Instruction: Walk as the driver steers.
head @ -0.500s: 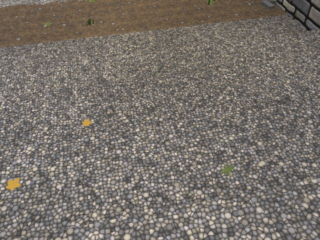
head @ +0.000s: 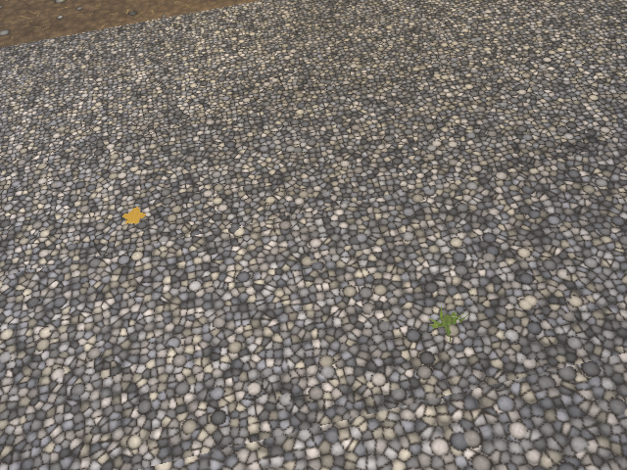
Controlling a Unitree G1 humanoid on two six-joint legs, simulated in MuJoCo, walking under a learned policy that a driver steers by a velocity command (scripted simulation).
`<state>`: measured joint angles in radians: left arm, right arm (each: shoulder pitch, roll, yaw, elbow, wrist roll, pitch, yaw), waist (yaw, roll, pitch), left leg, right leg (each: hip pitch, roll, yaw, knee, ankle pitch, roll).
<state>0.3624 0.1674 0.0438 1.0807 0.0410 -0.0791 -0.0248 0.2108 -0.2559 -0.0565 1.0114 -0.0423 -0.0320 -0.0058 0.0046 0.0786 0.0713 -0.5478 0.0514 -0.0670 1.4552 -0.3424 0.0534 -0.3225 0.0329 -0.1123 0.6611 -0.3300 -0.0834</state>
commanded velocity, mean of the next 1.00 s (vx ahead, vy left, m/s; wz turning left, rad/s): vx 0.49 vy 0.00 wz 0.01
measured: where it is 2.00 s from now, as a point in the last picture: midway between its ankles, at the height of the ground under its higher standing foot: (348, 275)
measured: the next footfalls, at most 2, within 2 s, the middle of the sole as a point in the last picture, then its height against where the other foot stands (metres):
left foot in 0.36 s outside the picture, level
right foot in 0.98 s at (410, 417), level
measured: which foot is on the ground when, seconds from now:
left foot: up 0.00-0.34, down 0.36-1.00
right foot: down 0.00-0.38, up 0.40-0.96, down 0.98-1.00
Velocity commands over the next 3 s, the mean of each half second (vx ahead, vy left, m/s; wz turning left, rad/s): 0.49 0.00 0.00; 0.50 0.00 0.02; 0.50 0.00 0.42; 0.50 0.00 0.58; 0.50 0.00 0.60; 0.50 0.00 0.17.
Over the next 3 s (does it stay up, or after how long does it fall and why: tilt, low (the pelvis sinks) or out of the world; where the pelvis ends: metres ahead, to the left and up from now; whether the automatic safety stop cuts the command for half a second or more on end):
stays up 1.46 0.41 -0.33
